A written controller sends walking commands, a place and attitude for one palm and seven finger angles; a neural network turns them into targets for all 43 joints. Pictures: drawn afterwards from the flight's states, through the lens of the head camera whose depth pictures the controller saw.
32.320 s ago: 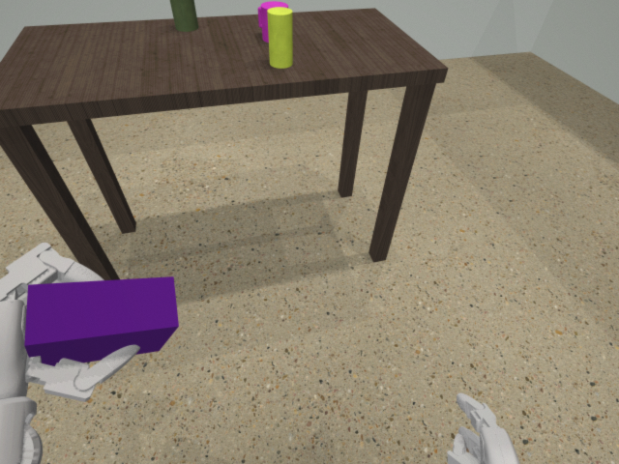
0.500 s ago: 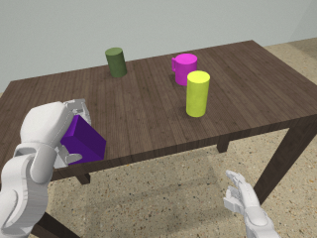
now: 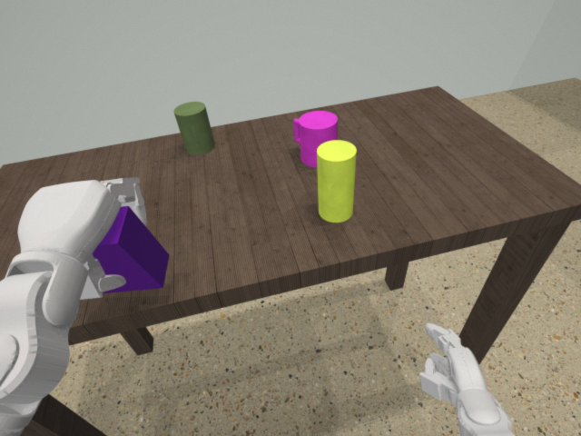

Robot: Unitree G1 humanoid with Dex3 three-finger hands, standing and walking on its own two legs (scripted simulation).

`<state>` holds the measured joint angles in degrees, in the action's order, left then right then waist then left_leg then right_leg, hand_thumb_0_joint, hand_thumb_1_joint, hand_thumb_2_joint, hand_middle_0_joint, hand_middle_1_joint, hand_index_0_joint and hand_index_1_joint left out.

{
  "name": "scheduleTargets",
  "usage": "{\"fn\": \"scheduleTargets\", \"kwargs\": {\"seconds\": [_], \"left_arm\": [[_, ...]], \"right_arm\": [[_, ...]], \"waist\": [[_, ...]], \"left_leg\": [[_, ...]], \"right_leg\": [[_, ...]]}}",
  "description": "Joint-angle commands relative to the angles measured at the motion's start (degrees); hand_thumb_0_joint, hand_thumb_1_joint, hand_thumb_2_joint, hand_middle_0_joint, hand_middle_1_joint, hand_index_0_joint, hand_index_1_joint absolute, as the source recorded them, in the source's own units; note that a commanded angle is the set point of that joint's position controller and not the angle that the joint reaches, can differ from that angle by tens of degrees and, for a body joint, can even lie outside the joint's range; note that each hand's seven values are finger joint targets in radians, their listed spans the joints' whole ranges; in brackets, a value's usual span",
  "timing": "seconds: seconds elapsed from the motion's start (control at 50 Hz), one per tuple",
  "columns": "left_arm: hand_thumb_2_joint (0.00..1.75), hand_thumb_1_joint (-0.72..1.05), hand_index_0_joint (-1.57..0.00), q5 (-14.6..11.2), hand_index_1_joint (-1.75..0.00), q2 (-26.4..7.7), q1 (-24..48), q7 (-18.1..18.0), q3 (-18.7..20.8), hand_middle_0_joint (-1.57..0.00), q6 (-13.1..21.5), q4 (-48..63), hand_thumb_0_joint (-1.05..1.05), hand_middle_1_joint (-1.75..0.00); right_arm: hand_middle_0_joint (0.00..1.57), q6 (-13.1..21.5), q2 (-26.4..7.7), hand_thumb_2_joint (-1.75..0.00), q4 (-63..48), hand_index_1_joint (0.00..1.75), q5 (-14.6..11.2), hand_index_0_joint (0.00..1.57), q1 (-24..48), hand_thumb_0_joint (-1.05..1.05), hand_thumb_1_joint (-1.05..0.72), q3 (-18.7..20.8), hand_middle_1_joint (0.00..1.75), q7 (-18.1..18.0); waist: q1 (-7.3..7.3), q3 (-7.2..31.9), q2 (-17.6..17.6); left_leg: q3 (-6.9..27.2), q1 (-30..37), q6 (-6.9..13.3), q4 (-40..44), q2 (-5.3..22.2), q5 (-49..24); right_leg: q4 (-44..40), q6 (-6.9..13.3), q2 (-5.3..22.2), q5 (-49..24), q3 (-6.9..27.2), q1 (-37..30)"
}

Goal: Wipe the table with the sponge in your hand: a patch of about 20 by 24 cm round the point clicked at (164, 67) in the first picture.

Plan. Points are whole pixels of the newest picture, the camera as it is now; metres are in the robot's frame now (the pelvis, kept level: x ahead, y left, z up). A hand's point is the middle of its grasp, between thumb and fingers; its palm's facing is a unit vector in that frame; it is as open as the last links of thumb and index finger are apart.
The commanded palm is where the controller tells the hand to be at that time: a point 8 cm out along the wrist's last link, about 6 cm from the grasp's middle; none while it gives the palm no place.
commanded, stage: move the sponge above the wiping area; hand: left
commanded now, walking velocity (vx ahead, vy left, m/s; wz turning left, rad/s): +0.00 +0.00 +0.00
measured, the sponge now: (114, 261) +0.24 +0.28 +0.15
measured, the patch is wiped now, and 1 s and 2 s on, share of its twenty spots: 0.00 0.00 0.15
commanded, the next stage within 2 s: none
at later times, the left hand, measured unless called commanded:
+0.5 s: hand (83, 206) +0.25 +0.29 +0.24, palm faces +0.34 +0.03 -0.94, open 9.4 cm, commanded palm +0.20 +0.30 +0.28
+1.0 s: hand (60, 181) +0.27 +0.33 +0.25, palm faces +0.39 +0.00 -0.92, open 9.4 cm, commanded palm +0.22 +0.31 +0.27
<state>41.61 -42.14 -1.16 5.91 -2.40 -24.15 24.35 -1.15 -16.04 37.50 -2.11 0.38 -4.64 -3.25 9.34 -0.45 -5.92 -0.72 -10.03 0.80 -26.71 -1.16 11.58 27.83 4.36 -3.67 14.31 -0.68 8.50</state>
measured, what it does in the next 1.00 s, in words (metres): stands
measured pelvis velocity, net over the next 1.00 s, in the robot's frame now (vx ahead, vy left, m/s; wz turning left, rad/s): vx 0.01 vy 0.03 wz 0.01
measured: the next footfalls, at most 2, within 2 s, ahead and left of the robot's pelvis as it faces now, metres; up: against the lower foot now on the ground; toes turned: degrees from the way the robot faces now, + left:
none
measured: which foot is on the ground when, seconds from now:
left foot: down 0.00-1.00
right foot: down 0.00-1.00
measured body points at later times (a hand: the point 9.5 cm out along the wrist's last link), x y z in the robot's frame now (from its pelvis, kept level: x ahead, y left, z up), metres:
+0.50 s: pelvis +0.01 +0.02 +0.00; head -0.02 -0.03 +0.45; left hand +0.23 +0.29 +0.29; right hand +0.27 -0.15 -0.07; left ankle +0.04 +0.11 -0.74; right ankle +0.01 -0.07 -0.74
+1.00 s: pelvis +0.01 +0.03 +0.01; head -0.02 -0.02 +0.45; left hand +0.25 +0.33 +0.30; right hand +0.28 -0.14 -0.06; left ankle +0.04 +0.11 -0.74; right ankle +0.01 -0.07 -0.74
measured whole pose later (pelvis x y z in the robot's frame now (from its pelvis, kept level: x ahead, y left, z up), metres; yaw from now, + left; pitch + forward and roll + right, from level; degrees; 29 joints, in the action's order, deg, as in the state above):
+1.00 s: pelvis +0.01 +0.03 +0.01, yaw +1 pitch -4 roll +0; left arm 44.9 -38.1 11.0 3.6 2.5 -26.5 12.7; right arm -2.4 -13.8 38.1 -3.5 1.1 -6.0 -1.9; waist 8.4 1.5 -6.3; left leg -0.7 -9.1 2.6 -23.1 -2.9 10.2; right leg 23.7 2.2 -2.0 12.8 -0.5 7.2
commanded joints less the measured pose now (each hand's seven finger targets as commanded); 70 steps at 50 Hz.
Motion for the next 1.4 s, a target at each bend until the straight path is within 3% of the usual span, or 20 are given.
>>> {"fn": "scheduleTargets", "kwargs": {"seconds": [0.0, 0.08, 0.16, 0.24, 0.28, 0.36, 0.38, 0.48, 0.56, 0.62, 0.68, 0.76, 0.8, 0.9, 1.02, 1.06, 1.18, 1.22, 1.28, 1.38], "left_arm": [[1.3, 0.1, -1.2, 1.7, -1.6, -19.7, 26.0, -6.2, 23.5, -1.2, -1.3, 1.4, 0.0, -1.6], [1.3, 0.1, -1.2, -1.7, -1.6, -9.9, 13.1, 0.1, 17.2, -1.2, -2.9, -9.5, 0.0, -1.6], [1.3, 0.1, -1.2, -2.4, -1.6, -0.3, 8.2, 3.9, 8.1, -1.2, -3.0, -4.9, 0.0, -1.6], [1.3, 0.1, -1.2, 1.6, -1.6, -10.6, 20.6, 2.4, 11.6, -1.2, 0.6, 6.2, 0.0, -1.6], [1.3, 0.1, -1.2, 6.3, -1.6, -20.6, 33.2, -0.2, 16.8, -1.2, 1.9, 14.9, 0.0, -1.6], [1.3, 0.1, -1.2, 11.7, -1.6, -26.8, 29.0, -6.0, 25.5, -1.2, 4.1, 17.9, 0.0, -1.6], [1.3, 0.1, -1.2, 9.9, -1.6, -21.0, 30.1, -7.2, 21.6, -1.2, 3.8, 14.9, 0.0, -1.6], [1.3, 0.1, -1.2, 0.8, -1.6, -11.2, 21.2, -4.9, 19.6, -1.2, 0.1, -5.1, 0.0, -1.6], [1.3, 0.1, -1.2, -1.2, -1.6, 1.2, 8.6, 0.8, 9.8, -1.2, -2.8, -9.3, 0.0, -1.6], [1.3, 0.1, -1.2, -2.0, -1.6, 6.2, 11.0, 1.6, 2.8, -1.2, -2.3, -1.4, 0.0, -1.6], [1.3, 0.1, -1.2, 1.8, -1.6, -1.1, 22.5, 0.0, 5.4, -1.2, -1.2, 11.3, 0.0, -1.6], [1.3, 0.1, -1.2, 11.4, -1.6, -21.2, 36.2, -5.3, 18.8, -1.2, 0.9, 21.9, 0.0, -1.6], [1.3, 0.1, -1.2, 12.0, -1.6, -17.1, 32.1, -7.5, 17.1, -1.2, 0.8, 11.7, 0.0, -1.6], [1.3, 0.1, -1.2, 4.4, -1.6, -8.7, 25.9, -5.5, 14.4, -1.2, -2.2, -7.6, 0.0, -1.6], [1.3, 0.1, -1.2, 1.2, -1.6, 5.0, 12.7, 2.2, 3.1, -1.2, -4.8, -3.9, 0.0, -1.6], [1.3, 0.1, -1.2, 2.5, -1.6, 3.3, 14.1, 2.5, 3.6, -1.2, -4.8, -0.3, 0.0, -1.6], [1.3, 0.1, -1.2, 12.8, -1.6, -18.3, 40.4, -3.4, 14.6, -1.2, 0.4, 9.1, 0.0, -1.6], [1.3, 0.1, -1.2, 14.2, -1.6, -16.6, 37.2, -5.5, 14.3, -1.2, 1.0, 0.3, 0.0, -1.6], [1.3, 0.1, -1.2, 9.9, -1.6, -11.5, 36.4, -5.7, 12.5, -1.2, -0.8, -9.6, 0.0, -1.6], [1.3, 0.1, -1.2, 5.2, -1.6, -2.6, 26.3, 0.5, 6.3, -1.2, -3.5, -18.3, 0.0, -1.6]], "right_arm": [[0.2, 2.5, -4.5, -0.9, -9.3, 0.3, -0.7, 0.2, 13.8, 0.0, -0.9, 1.9, 0.3, 0.5], [0.2, 1.6, -5.6, -0.9, -10.7, 0.3, -2.0, 0.2, 12.9, 0.0, -0.9, 2.0, 0.3, 0.5], [0.2, 3.0, -3.7, -0.9, -14.2, 0.3, -3.6, 0.2, 16.4, 0.0, -0.9, 1.1, 0.3, 1.0], [0.2, 4.9, -5.0, -0.9, -14.1, 0.3, -1.7, 0.2, 14.6, 0.0, -0.9, 2.0, 0.3, -0.7], [0.2, 6.0, -4.8, -0.9, -14.1, 0.3, -0.3, 0.2, 16.4, 0.0, -0.9, 1.8, 0.3, -1.2], [0.2, 6.9, -4.0, -0.9, -11.7, 0.3, 1.5, 0.2, 14.5, 0.0, -0.9, 1.3, 0.3, -0.8], [0.2, 6.3, -3.1, -0.9, -10.4, 0.3, 1.6, 0.2, 13.2, 0.0, -0.9, 1.2, 0.3, -0.3], [0.2, 3.0, -4.5, -0.9, -8.6, 0.3, -0.9, 0.2, 12.4, 0.0, -0.9, 1.8, 0.3, 1.0], [0.2, 1.7, -3.6, -0.9, -12.5, 0.3, -2.9, 0.2, 15.2, 0.0, -0.9, 0.9, 0.3, 1.9], [0.2, 2.1, -4.2, -0.9, -14.0, 0.3, -3.3, 0.2, 12.7, 0.0, -0.9, 1.5, 0.3, 2.0], [0.2, 4.0, -4.1, -0.9, -15.5, 0.3, -2.4, 0.2, 15.1, 0.0, -0.9, 1.4, 0.3, 1.2], [0.2, 5.4, -4.7, -0.9, -14.1, 0.3, 0.8, 0.2, 15.0, 0.0, -0.9, 1.3, 0.3, -0.5], [0.2, 4.7, -4.1, -0.9, -10.8, 0.3, 1.4, 0.2, 12.1, 0.0, -0.9, 1.1, 0.3, -0.3], [0.2, 2.0, -4.2, -0.9, -8.3, 0.3, -1.1, 0.2, 12.4, 0.0, -0.9, 1.3, 0.3, 0.8], [0.2, 1.0, -4.3, -0.9, -13.1, 0.3, -2.8, 0.2, 13.3, 0.0, -0.9, 1.4, 0.3, 2.3], [0.2, 2.0, -3.3, -0.9, -14.7, 0.3, -3.0, 0.2, 15.9, 0.0, -0.9, 0.7, 0.3, 2.2], [0.2, 4.4, -5.0, -0.9, -12.4, 0.3, 0.6, 0.2, 12.5, 0.0, -0.9, 1.4, 0.3, -0.9], [0.2, 4.4, -4.8, -0.9, -9.7, 0.3, 0.9, 0.2, 11.0, 0.0, -0.9, 1.3, 0.3, -1.1], [0.2, 4.0, -4.5, -0.9, -7.7, 0.3, -0.5, 0.2, 12.4, 0.0, -0.9, 1.2, 0.3, -0.1], [0.2, 3.3, -5.2, -0.9, -8.9, 0.3, -1.8, 0.2, 12.3, 0.0, -0.9, 1.5, 0.3, 0.1]], "waist": [[0.37, 9.9, -1.3], [-0.89, 4.3, 7.8], [-2.3, 5.7, 6.7], [-1.75, 14.1, 4.3], [-0.29, 22.9, -4.3], [2.41, 23.5, -11.5], [1.47, 21.0, -8.6], [0.11, 7.3, 5.7], [-1.29, 2.1, 6.4], [-2.47, 5.9, 4.6], [-1.64, 16.6, 1.8], [0.72, 26.0, -9.4], [0.6, 22.8, -6.1], [0.07, 7.9, 5.4], [-1.63, 8.0, 3.3], [-1.86, 10.2, 3.8], [-0.65, 23.5, -4.1], [-0.35, 20.1, -4.3], [-0.59, 13.9, -1.6], [-1.76, 8.3, 4.7]], "left_leg": [[3.0, 3.9, 0.2, 3.0, -0.5, -12.3], [1.9, 0.9, 0.4, 3.4, 0.7, -9.2], [1.2, 1.8, 0.6, 2.5, 0.0, -5.9], [2.1, 3.9, 1.6, 2.2, -1.1, -4.5], [2.8, 6.4, 1.4, 1.4, -1.8, -7.5], [4.6, 7.7, 0.4, 3.3, -1.1, -14.2], [3.7, 6.5, 0.2, 3.5, -0.8, -16.3], [3.0, 3.1, -0.1, 5.6, 0.8, -12.2], [1.9, 1.2, -0.3, 6.3, 0.9, -8.2], [2.5, 1.7, 0.2, 7.1, 0.8, -3.2], [3.2, 4.6, 1.1, 6.0, 0.0, -3.3], [6.1, 5.6, 1.4, 6.9, 0.3, -7.0], [4.7, 6.1, 0.4, 6.6, 0.4, -11.6], [3.1, 3.5, -0.2, 6.9, 0.4, -12.0], [2.1, 2.4, 0.0, 6.5, 0.5, -9.8], [2.4, 2.9, 0.5, 5.7, 0.3, -7.7], [3.7, 7.2, 1.6, 5.3, -1.1, -9.2], [3.5, 7.3, 0.8, 5.3, -1.0, -11.7], [3.1, 5.4, 0.4, 6.0, -0.9, -11.0], [1.8, 2.1, 0.5, 6.3, -0.7, -8.9]], "right_leg": [[-8.7, 0.7, 3.5, -7.8, 9.6, -1.8], [-10.1, -1.8, 4.9, -8.4, 6.0, 0.6], [-10.2, -2.4, 4.7, -4.7, 5.3, 2.8], [-8.4, -2.4, 5.4, -0.5, 5.7, 0.1], [-6.4, -0.6, 5.4, 0.7, 7.4, -2.9], [-4.2, 2.9, 1.7, -4.5, 9.2, -4.8], [-4.2, 2.4, 2.5, -6.5, 6.4, -4.2], [-9.4, -0.3, 3.3, -8.4, 4.0, -0.9], [-10.3, -1.3, 3.0, -6.9, 2.0, 3.0], [-8.7, -2.1, 3.5, -4.8, -0.8, 2.4], [-6.5, -1.4, 3.5, -2.6, 1.2, -1.2], [-1.4, 1.0, -0.2, -4.8, 6.4, -8.5], [-2.7, 1.5, 0.5, -4.6, 4.0, -5.3], [-8.8, 0.4, 2.2, -7.3, 2.7, -0.8], [-7.9, -1.2, 2.9, -9.8, -0.6, -0.1], [-7.6, -0.9, 2.5, -7.4, 1.2, 0.2], [-5.0, 0.6, 1.6, -2.7, 3.9, -4.2], [-6.1, 1.5, 1.2, -4.1, 4.2, -2.6], [-7.9, 1.2, 2.1, -4.9, 3.3, -1.3], [-9.3, -0.8, 3.2, -7.5, 1.2, -0.2]]}}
